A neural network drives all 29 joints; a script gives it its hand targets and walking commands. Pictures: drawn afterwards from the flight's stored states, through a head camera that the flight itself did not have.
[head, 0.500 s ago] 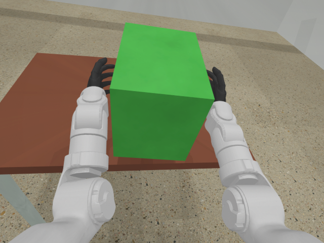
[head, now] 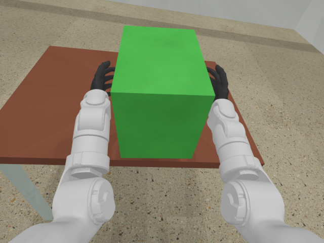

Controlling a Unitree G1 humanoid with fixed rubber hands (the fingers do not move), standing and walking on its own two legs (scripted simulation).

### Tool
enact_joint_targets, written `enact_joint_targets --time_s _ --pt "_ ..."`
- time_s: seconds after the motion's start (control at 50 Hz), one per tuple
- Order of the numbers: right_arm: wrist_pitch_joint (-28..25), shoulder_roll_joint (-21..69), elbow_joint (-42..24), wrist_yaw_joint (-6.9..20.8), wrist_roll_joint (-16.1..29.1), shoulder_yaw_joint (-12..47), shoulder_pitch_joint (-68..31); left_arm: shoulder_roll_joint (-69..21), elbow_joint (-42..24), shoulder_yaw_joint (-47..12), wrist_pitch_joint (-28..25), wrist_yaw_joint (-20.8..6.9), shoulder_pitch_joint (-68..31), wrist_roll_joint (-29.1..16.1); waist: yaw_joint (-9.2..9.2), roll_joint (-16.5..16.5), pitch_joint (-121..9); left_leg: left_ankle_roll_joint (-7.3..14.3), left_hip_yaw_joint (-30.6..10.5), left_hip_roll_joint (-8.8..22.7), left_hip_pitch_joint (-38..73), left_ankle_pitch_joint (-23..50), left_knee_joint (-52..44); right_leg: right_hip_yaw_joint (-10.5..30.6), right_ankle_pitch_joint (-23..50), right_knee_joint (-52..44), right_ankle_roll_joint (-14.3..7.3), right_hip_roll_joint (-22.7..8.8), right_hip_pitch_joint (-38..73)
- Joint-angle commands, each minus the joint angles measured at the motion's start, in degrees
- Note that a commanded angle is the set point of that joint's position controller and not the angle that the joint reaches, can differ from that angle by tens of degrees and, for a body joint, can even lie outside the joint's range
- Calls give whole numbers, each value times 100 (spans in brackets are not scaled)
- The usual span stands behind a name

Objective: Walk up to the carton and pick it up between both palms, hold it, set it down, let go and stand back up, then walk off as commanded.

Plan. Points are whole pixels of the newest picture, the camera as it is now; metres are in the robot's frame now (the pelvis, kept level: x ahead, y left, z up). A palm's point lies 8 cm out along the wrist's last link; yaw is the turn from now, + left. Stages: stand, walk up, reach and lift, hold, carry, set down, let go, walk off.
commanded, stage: set down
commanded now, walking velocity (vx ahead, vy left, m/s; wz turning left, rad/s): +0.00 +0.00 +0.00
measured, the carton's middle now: (158, 92) +0.47 +0.04 +0.14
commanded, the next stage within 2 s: none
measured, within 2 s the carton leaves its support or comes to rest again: neither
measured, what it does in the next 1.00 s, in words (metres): stands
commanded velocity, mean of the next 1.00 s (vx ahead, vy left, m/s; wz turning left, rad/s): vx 0.00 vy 0.00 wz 0.00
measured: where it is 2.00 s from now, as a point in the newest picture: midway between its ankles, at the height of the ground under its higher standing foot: outside the picture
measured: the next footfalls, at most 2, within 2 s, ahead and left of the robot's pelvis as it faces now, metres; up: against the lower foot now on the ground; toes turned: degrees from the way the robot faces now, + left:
none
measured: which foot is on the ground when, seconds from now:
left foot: down 0.00-1.00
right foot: down 0.00-1.00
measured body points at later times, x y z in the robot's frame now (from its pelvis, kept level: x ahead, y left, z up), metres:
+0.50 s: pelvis +0.02 +0.01 +0.00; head +0.01 +0.04 +0.45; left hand +0.44 +0.19 +0.15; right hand +0.45 -0.11 +0.16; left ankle +0.01 +0.09 -0.75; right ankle +0.02 -0.12 -0.75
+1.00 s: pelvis +0.02 +0.01 +0.00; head +0.03 +0.06 +0.45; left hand +0.44 +0.20 +0.12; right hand +0.46 -0.09 +0.15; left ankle +0.01 +0.09 -0.75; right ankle +0.02 -0.12 -0.75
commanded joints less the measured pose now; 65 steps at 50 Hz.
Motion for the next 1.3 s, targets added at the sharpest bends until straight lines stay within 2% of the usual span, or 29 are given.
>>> enact_joint_targets --time_s 0.0,0.06,0.12,0.16,0.2,0.22,0.26,0.3,0.38,0.4,0.42,0.44,0.48,0.5,0.54,0.56,0.62,0.66,0.78,0.84,0.9,0.98,1.02,1.04,1.08,1.14,1.16,1.26,1.28 --pt "-453 2391 -639 773 -974 1084 -3870 -2454 -49 -1706 -717 -648 -3846 -421 -57 778 -2770 -369 -58 -86 1345 1525 -281 -1034 935 -400 118 28 747" --pt "-618 2298 -566 842 -1079 936 -3930 -2703 -9 -1973 -840 -534 -3893 -415 -175 1151 -3007 -589 -122 -20 1726 2160 -100 -1124 930 -462 31 70 469" --pt "-650 2141 -302 890 -1193 835 -3583 -2655 74 -1876 -838 -496 -3543 -303 -139 1207 -2847 -681 -102 48 1977 2705 37 -1198 1066 -526 -29 115 345" --pt "-649 2002 -211 935 -1297 685 -3425 -2647 157 -1856 -819 -481 -3432 -217 -196 1282 -2654 -729 -134 85 2029 2801 29 -1233 951 -538 -63 147 225" --pt "-630 2029 -180 955 -1299 648 -3440 -2583 310 -1731 -816 -494 -3312 -152 -111 1208 -2549 -708 -107 89 1936 2732 13 -1202 904 -574 -51 140 286" --pt "-655 1997 -190 969 -1328 589 -3438 -2614 271 -1746 -810 -481 -3351 -144 -167 1225 -2637 -721 -119 84 1948 2728 22 -1215 924 -565 -70 133 268" --pt "-704 1981 -330 972 -1340 593 -3575 -2669 244 -1824 -849 -455 -3353 -211 -126 1254 -2732 -784 -119 118 1968 3035 66 -1232 1003 -552 -89 168 267" --pt "-741 2092 -200 989 -1429 598 -3574 -2635 281 -1796 -956 -430 -3564 -270 -125 1100 -2847 -766 -108 122 1978 3066 82 -1234 1064 -571 -57 156 247" --pt "-766 2277 -326 1005 -1503 675 -3639 -2578 520 -1546 -1080 -414 -3423 -204 87 966 -2891 -669 -57 100 1724 3159 77 -1134 1407 -471 2 122 470" --pt "-742 2305 -168 1020 -1544 603 -3558 -2520 548 -1482 -1133 -444 -3462 -204 67 866 -2922 -648 -29 95 1609 3044 25 -1144 1476 -447 23 115 570" --pt "-693 2403 -222 1013 -1575 676 -3536 -2404 714 -1295 -1151 -479 -3290 -176 165 647 -2692 -539 39 52 1385 2751 -47 -1042 1687 -424 83 57 744" --pt "-674 2408 -208 1021 -1602 586 -3549 -2417 679 -1270 -1176 -495 -3461 -191 106 621 -2775 -521 34 29 1266 2584 -115 -1032 1695 -388 95 42 895" --pt "-651 2584 -328 1022 -1626 661 -3667 -2346 807 -1078 -1255 -522 -3433 -203 239 376 -2803 -401 87 -29 914 2201 -235 -934 1916 -292 163 -8 1151" --pt "-641 2625 -233 1017 -1645 616 -3647 -2298 821 -1042 -1297 -542 -3465 -197 199 402 -2826 -377 101 -43 831 2090 -272 -914 2027 -248 199 -35 1236" --pt "-641 2742 -345 1024 -1708 630 -3766 -2244 924 -903 -1398 -573 -3590 -221 241 188 -2863 -316 135 -83 577 1865 -339 -855 2256 -174 276 -78 1445" --pt "-612 2721 -276 1018 -1751 603 -3654 -2199 1030 -859 -1381 -600 -3404 -190 182 127 -2647 -279 125 -90 460 1724 -379 -843 2322 -130 294 -110 1545" --pt "-655 2906 -249 1041 -1889 487 -3812 -2221 1057 -785 -1541 -590 -3671 -241 215 95 -2966 -246 152 -124 178 1472 -495 -814 2434 -62 325 -151 1729" --pt "-667 2924 -157 1050 -1957 417 -3685 -2248 1015 -842 -1615 -590 -3737 -231 149 230 -2932 -297 122 -115 199 1610 -451 -818 2524 -24 309 -155 1675" --pt "-759 2863 197 1166 -2154 39 -3679 -2411 1039 -944 -1742 -493 -4076 -163 86 715 -3166 -494 78 10 591 2207 -330 -977 1921 -139 207 -75 1202" --pt "-820 2701 155 1234 -2191 -44 -3642 -2471 1033 -974 -1708 -428 -3917 -91 133 941 -3194 -599 46 70 936 2625 -195 -1044 1632 -270 104 -9 832" --pt "-824 2682 247 1273 -2246 -152 -3557 -2467 998 -998 -1716 -379 -3936 -52 151 1060 -3189 -671 61 99 1104 2849 -97 -1078 1429 -328 64 18 546" --pt "-844 2501 397 1303 -2438 -469 -3474 -2525 1076 -1027 -1686 -337 -3859 -12 26 1121 -3075 -775 -10 170 1395 3102 -17 -1142 1124 -451 -10 49 202" --pt "-821 2503 370 1311 -2426 -470 -3396 -2413 1136 -868 -1636 -345 -3705 100 108 1111 -2956 -736 35 141 1347 3033 -7 -1104 1128 -475 24 21 218" --pt "-808 2447 389 1323 -2478 -494 -3404 -2383 1188 -816 -1626 -362 -3667 86 123 988 -2844 -721 22 149 1293 3013 -43 -1111 1115 -488 32 21 253" --pt "-875 2515 256 1313 -2560 -554 -3574 -2434 1088 -928 -1712 -358 -3911 -14 64 1012 -3092 -735 12 144 1218 3056 -33 -1121 1170 -432 22 32 269" --pt "-853 2660 278 1329 -2594 -445 -3534 -2317 1249 -707 -1767 -352 -3864 37 261 811 -3121 -644 60 147 1102 3222 14 -1065 1401 -388 77 14 331" --pt "-861 2637 250 1315 -2649 -559 -3568 -2328 1314 -656 -1770 -380 -3869 57 173 755 -3058 -643 50 126 1001 3108 -2 -1072 1433 -366 109 -3 413" --pt "-822 2896 44 1311 -2789 -540 -3703 -2083 1499 -245 -1903 -452 -3915 107 363 331 -3134 -412 203 14 231 2399 -223 -911 2157 -105 275 -132 1132" --pt "-812 2926 137 1309 -2859 -571 -3662 -2063 1530 -242 -1926 -468 -4022 89 289 241 -3103 -378 178 28 105 2333 -246 -932 2208 -46 302 -148 1234"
